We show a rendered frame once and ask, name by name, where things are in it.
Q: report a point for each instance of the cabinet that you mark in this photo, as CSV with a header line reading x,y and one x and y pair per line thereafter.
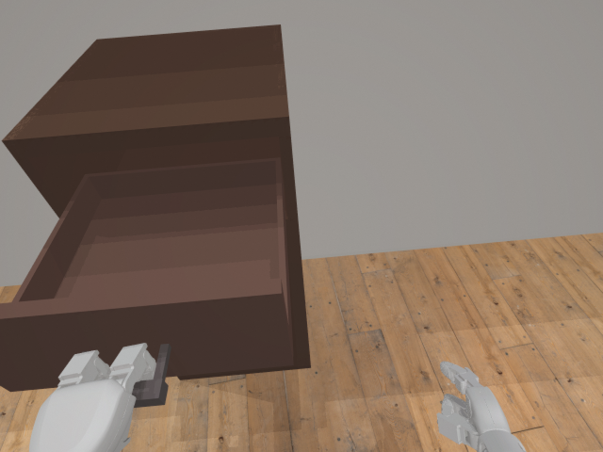
x,y
169,100

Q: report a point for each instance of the robot left hand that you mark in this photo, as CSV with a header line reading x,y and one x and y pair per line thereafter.
x,y
91,409

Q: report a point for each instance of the drawer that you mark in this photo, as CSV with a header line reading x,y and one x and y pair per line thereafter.
x,y
192,256

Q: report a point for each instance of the handle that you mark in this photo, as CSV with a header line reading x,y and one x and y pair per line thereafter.
x,y
153,392

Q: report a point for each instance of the robot right forearm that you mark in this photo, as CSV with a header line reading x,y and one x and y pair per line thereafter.
x,y
499,441

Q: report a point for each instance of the robot right hand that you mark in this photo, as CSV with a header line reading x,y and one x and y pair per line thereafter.
x,y
464,422

